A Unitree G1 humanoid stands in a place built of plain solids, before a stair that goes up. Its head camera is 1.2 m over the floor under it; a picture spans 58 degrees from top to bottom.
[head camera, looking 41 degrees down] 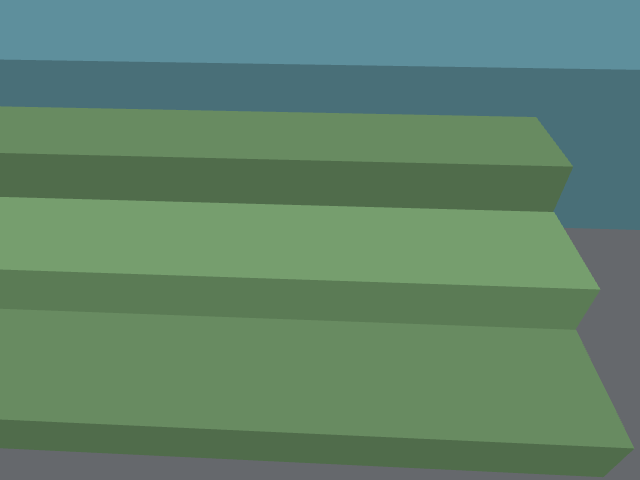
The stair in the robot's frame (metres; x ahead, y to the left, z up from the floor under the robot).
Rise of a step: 0.17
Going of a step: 0.34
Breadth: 2.46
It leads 3 degrees to the right of straight ahead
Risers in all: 4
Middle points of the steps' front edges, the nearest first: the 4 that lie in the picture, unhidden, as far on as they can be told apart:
0.50 0.49 0.17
0.84 0.48 0.34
1.19 0.46 0.51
1.53 0.44 0.68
